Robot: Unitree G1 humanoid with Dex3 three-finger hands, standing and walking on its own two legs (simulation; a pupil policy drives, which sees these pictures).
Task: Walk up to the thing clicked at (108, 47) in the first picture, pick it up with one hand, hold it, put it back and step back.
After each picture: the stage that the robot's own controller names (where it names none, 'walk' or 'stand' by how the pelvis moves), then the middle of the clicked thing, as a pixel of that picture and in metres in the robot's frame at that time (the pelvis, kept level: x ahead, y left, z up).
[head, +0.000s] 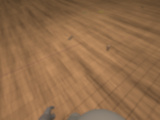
stand; (108, 47) +1.56 -0.37 -0.72
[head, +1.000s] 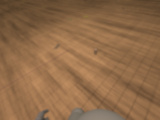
walk; (95, 51) +1.47 +0.02 -0.70
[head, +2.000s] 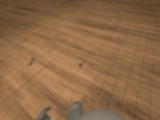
walk; (80, 63) +0.98 +0.26 -0.71
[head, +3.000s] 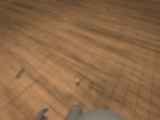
walk; (77, 81) +0.59 +0.21 -0.70
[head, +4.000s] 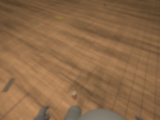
stand; (74, 93) +0.37 +0.19 -0.70
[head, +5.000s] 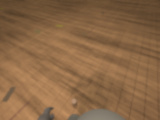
stand; (74, 102) +0.32 +0.20 -0.72
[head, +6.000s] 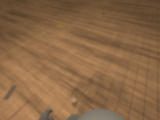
stand; (74, 101) +0.34 +0.20 -0.73
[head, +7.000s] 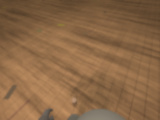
stand; (74, 101) +0.33 +0.21 -0.73
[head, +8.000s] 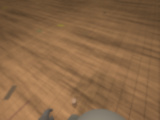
stand; (74, 101) +0.33 +0.21 -0.73
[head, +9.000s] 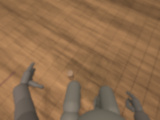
go down; (70, 74) +0.39 +0.21 -0.48
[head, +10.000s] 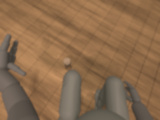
go down; (67, 62) +0.42 +0.24 -0.32
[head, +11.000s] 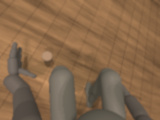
close in; (47, 57) +0.39 +0.27 -0.24
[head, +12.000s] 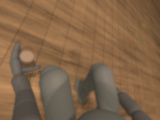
close; (27, 58) +0.39 +0.29 -0.21
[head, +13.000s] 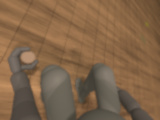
lift; (28, 58) +0.37 +0.29 -0.22
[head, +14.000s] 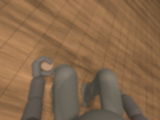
lift; (47, 66) +0.31 +0.26 -0.17
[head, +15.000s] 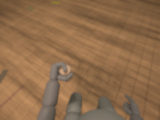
lift; (66, 73) +0.32 +0.18 +0.01
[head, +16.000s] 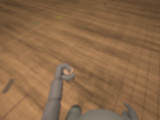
hold; (69, 75) +0.33 +0.17 +0.00
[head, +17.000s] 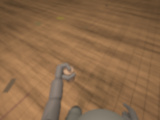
hold; (69, 74) +0.33 +0.17 +0.00
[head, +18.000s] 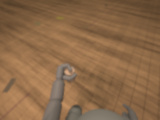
hold; (70, 74) +0.33 +0.16 +0.00
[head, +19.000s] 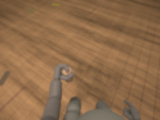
crouch; (67, 74) +0.33 +0.18 -0.05
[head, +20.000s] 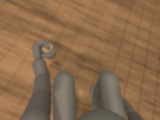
lower; (49, 51) +0.45 +0.26 -0.11
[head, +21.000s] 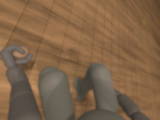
lower; (22, 56) +0.40 +0.30 -0.23
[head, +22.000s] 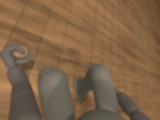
lower; (22, 56) +0.40 +0.31 -0.22
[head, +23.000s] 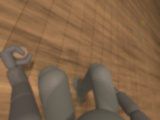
lower; (22, 56) +0.39 +0.31 -0.22
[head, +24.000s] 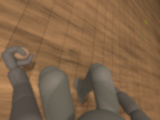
lower; (23, 57) +0.39 +0.31 -0.22
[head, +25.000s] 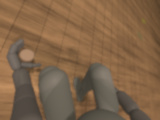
open; (26, 58) +0.38 +0.28 -0.22
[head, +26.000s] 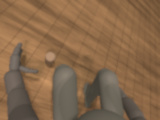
stand; (49, 58) +0.39 +0.26 -0.24
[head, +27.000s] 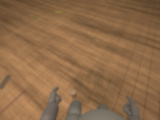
stand; (73, 93) +0.36 +0.18 -0.62
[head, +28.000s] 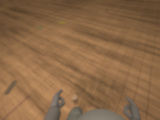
stand; (75, 98) +0.36 +0.19 -0.67
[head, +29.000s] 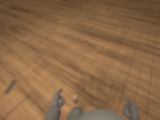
stand; (75, 98) +0.35 +0.18 -0.67
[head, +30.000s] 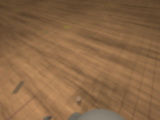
stand; (78, 99) +0.38 +0.16 -0.72
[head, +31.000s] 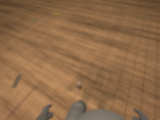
walk; (79, 84) +0.47 +0.18 -0.70
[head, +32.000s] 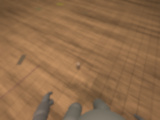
walk; (78, 65) +0.77 +0.18 -0.70
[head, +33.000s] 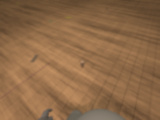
stand; (82, 63) +1.02 +0.20 -0.71
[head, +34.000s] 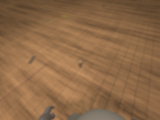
stand; (80, 63) +1.00 +0.22 -0.73
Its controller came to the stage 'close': yes
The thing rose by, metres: 0.70
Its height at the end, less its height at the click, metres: +0.00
